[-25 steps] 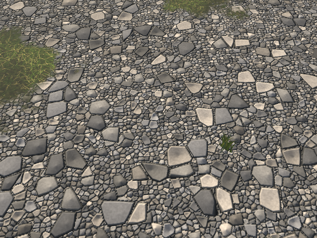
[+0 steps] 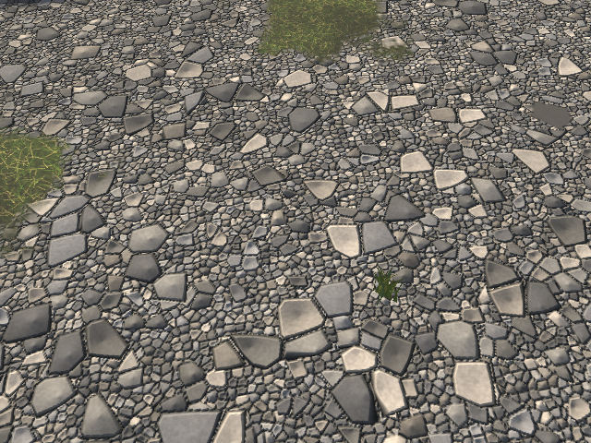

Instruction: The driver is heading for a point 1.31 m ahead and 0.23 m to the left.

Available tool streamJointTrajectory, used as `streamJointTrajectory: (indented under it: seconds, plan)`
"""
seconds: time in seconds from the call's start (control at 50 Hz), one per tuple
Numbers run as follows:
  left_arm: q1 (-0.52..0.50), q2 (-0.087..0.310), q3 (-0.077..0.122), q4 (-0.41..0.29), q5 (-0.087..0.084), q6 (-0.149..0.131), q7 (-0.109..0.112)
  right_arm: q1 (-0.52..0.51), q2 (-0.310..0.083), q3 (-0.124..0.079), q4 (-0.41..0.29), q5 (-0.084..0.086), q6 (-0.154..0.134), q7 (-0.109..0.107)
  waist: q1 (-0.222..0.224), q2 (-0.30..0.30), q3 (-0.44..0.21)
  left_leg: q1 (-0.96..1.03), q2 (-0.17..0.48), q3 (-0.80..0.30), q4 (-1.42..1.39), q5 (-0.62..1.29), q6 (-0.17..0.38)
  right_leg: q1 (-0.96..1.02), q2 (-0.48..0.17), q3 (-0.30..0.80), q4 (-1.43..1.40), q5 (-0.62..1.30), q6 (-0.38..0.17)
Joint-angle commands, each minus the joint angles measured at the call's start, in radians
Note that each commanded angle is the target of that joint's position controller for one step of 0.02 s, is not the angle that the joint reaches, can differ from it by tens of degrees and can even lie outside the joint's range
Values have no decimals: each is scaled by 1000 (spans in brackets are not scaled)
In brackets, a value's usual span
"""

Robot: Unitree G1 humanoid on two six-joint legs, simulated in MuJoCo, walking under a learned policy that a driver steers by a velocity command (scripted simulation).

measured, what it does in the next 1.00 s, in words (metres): steps on the spot, turning left: left foot, then right foot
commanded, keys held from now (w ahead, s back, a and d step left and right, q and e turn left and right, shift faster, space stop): q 0.48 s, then no key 0.38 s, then e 0.02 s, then w+e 0.12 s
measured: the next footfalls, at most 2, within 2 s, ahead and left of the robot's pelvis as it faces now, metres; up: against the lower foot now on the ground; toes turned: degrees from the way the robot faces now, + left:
left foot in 0.06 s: +0.01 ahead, +0.12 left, +0.00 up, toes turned +5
right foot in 0.46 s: +0.07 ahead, -0.11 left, +0.00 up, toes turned +21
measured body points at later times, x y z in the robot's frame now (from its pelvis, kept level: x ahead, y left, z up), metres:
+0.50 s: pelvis -0.01 -0.02 +0.00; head +0.02 -0.01 +0.45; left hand +0.05 +0.30 -0.10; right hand +0.22 -0.26 -0.10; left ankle -0.04 +0.12 -0.73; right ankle +0.03 -0.12 -0.74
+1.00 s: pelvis -0.01 +0.01 +0.00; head -0.02 +0.02 +0.45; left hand -0.03 +0.30 -0.13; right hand +0.19 -0.19 -0.11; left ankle -0.08 +0.11 -0.74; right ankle +0.02 -0.12 -0.71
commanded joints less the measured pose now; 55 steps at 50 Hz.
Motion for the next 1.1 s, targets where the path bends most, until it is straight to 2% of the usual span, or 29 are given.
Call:
streamJointTrajectory:
  seconds: [0.02, 0.06, 0.08, 0.1, 0.12, 0.14, 0.2, 0.28, 0.36, 0.44, 0.46, 0.48, 0.5, 0.52, 0.54, 0.58, 0.7, 0.76, 0.8, 0.82, 0.84, 0.86, 0.88, 0.9, 0.92, 0.96, 1.0, 1.06, 1.1]
  plan:
    - [4, 225, 76, -38, -12, 5, 19, -20, -100, -24, -72, 2, -14, 4, 28, -126, -59, -63, -11, 33, -61, 19, 28, 143, -328, 242, -99, 500, -179]
    - [2, 221, 83, -28, -23, 11, 26, 8, -106, -26, -69, -4, -15, 12, 1, -103, -67, 22, -15, 25, -225, 215, 75, 114, -289, 180, -42, 433, -114]
    - [14, 201, 83, -30, -18, 8, 28, 15, -156, -38, -74, -11, -16, 9, 12, -11, -78, 91, 40, -82, -285, 449, 122, 50, -218, 107, 63, 289, -43]
    - [-22, 154, 74, -72, 12, 0, 27, 21, -253, -65, -74, -6, -19, -1, 43, 209, -83, 172, 197, -329, -306, 672, 248, -123, -57, -28, 228, 84, 55]
    - [-133, 144, 70, -94, 17, -2, 31, 67, -231, -61, -78, -24, -29, 0, -51, 249, -72, 234, 300, -489, -378, 740, 385, -293, 38, 22, 409, -316, 95]
    - [-126, 157, 79, -93, 3, -2, 25, 71, -215, -53, -79, -41, -47, 0, -44, 164, -94, 245, 309, -471, -391, 710, 409, -341, 16, 112, 588, -393, 97]
    - [-50, 175, 94, -52, -9, 3, 24, -57, -179, -48, -105, 1, -62, -11, 22, 66, -73, 239, 194, -324, -362, 630, 295, -373, -32, 150, 581, -221, 117]
    - [-53, 137, 82, -52, -17, -15, 19, -36, -187, -54, -105, -1, -34, -26, 7, 107, -101, 238, 139, -305, -342, 611, 282, -292, -6, 124, 381, -131, 153]
    - [-39, 158, 83, -50, -25, -25, 6, -60, -217, -64, -120, -3, -17, -22, -6, 152, -100, 152, 134, -371, -338, 512, 280, -152, 16, 123, 201, -109, 147]
    - [69, 179, 95, -18, -26, -43, -10, -125, -196, -54, -139, 15, -4, -22, 53, 158, -96, 87, 80, -435, -275, 417, 215, 23, 25, 106, -116, 81, 111]
    - [99, 216, 106, -11, -18, -45, -7, -102, -165, -44, -141, 11, -4, -26, 50, 103, -112, 14, 34, -407, -209, 284, 165, 126, -58, 164, -167, 152, 79]
    - [107, 284, 116, -23, 0, -39, 3, -43, -96, -26, -136, -12, -6, -22, 10, -144, -140, -114, -90, -256, 36, -32, 99, 222, -288, 382, -193, 311, -5]
    - [80, 312, 116, -32, 39, -40, -7, -43, -144, -45, -162, -2, -15, -25, 1, -301, -96, -251, -162, -172, 226, -275, 57, 122, -429, 602, -226, 367, -175]
    - [33, 252, 97, -57, 38, -50, -9, -22, -217, -66, -137, -6, -18, -29, -4, -195, -72, -245, -108, -208, 390, -234, 40, 81, -419, 566, -238, 313, -217]
    - [-14, 206, 84, -61, 24, -55, -9, -14, -228, -76, -114, -1, -13, -29, -20, -148, -45, -244, -103, -202, 450, -165, 30, 52, -354, 458, -227, 265, -180]
    - [-39, 183, 72, -58, -6, -56, -4, -1, -179, -68, -89, -8, 3, -36, -13, -134, -20, -261, -102, -194, 489, -65, -2, 63, -280, 351, -219, 226, -144]
    - [23, 195, 63, -13, -6, -41, 10, -83, -81, -20, -123, -10, -7, -21, 43, -187, -67, -102, -40, -81, 107, -40, -35, 131, -246, 235, -193, 313, -160]
    - [50, 232, 69, 8, -17, -27, 3, -63, -99, -19, -107, -6, -12, -11, 51, -197, -71, 19, -53, -10, -111, 35, -19, 106, -252, 240, -157, 372, -159]
    - [74, 210, 59, 30, -32, -27, -1, -1, -107, -22, -74, -14, -13, -5, 15, -161, -64, 161, -60, -2, -380, 260, 27, 55, -227, 217, -116, 380, -105]
    - [108, 189, 49, 40, -22, -38, -6, 9, -150, -27, -78, -21, -11, -11, 26, -98, -91, 272, 8, -94, -385, 401, 62, -12, -200, 193, -82, 312, -39]
    - [137, 148, 35, 28, 15, -53, -17, 14, -228, -40, -85, -29, -5, -20, 74, 111, -138, 337, 152, -240, -324, 648, 131, -77, -111, 101, 17, 111, 32]
    - [98, 121, 28, 25, 15, -53, -12, -48, -151, -18, -78, -35, -11, -9, 73, 170, -124, 176, 185, -263, -338, 509, 221, -6, -82, 79, -46, -34, 79]
    - [72, 143, 28, 37, 15, -50, -11, -92, -80, 2, -85, -41, -24, 2, 68, 105, -94, 141, 125, -215, -355, 345, 196, 47, -91, 85, -73, 41, 96]
    - [50, 153, 31, 47, 6, -45, -10, -59, -82, -2, -64, -45, -31, 3, 38, 106, -95, 153, 74, -177, -373, 148, 158, 33, -64, 54, -44, 39, 98]
    - [42, 161, 35, 54, -11, -35, -5, -30, -128, -14, -53, -39, -36, 0, 14, 128, -56, 150, 66, -187, -407, -44, 156, -27, -30, 21, 24, -41, 93]
    - [-2, 174, 40, 26, -34, -33, -1, 37, -202, -36, -36, -25, -47, -10, -32, 190, 58, 136, 189, -346, -520, -338, 226, -223, -16, 12, 203, -175, 68]
    - [-27, 194, 56, 4, -59, -47, -7, 103, -187, -38, -18, -26, -77, -23, -60, 190, 126, 207, 303, -466, -579, -308, 298, -452, -78, 126, 459, -277, 31]
    - [19, 176, 63, 25, -53, -67, -23, 53, -126, -28, -29, -9, -108, -29, -23, 102, 94, 327, 281, -332, -591, -122, 264, -539, -125, 167, 467, -160, 17]
    - [15, 147, 53, 28, -40, -71, -39, 9, -136, -34, -42, -16, -113, -25, -14, 78, 56, 290, 238, -195, -587, 37, 238, -444, -137, 106, 389, -69, 39]
Velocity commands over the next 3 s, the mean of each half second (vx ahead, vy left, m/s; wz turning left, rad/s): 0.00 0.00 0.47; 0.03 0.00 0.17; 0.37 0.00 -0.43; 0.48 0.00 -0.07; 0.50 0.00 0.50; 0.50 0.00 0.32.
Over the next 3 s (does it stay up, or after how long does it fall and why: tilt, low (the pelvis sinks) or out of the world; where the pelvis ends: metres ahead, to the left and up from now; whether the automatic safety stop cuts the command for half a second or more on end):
stays up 0.97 0.18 0.01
